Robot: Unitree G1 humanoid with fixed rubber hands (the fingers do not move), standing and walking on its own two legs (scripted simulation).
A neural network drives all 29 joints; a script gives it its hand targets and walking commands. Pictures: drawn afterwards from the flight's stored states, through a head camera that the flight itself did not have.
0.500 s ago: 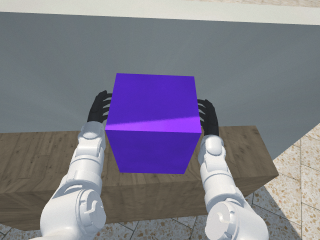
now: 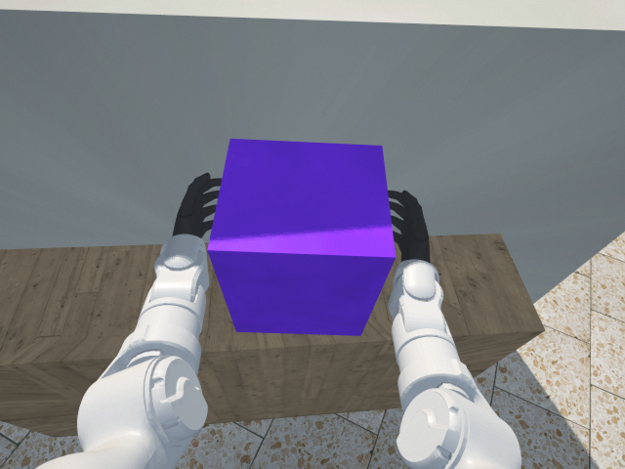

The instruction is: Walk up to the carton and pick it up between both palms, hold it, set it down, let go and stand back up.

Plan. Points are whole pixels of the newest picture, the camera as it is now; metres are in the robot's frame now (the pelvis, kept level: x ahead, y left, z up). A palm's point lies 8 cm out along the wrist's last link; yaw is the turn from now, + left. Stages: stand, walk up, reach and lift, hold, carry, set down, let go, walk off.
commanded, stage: set down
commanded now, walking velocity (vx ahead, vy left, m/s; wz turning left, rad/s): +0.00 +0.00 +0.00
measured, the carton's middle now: (302, 247) +0.43 +0.01 -0.02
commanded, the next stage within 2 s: none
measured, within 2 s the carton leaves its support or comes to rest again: rests again in 0.10 s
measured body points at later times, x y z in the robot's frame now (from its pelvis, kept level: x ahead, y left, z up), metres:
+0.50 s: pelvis +0.01 +0.00 +0.00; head +0.08 +0.03 +0.44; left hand +0.43 +0.17 +0.03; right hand +0.41 -0.13 +0.03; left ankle -0.01 +0.10 -0.75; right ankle -0.02 -0.10 -0.75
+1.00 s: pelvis +0.00 +0.00 +0.00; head +0.09 +0.04 +0.44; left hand +0.43 +0.17 +0.02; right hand +0.41 -0.13 +0.03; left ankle -0.01 +0.10 -0.75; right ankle -0.02 -0.10 -0.75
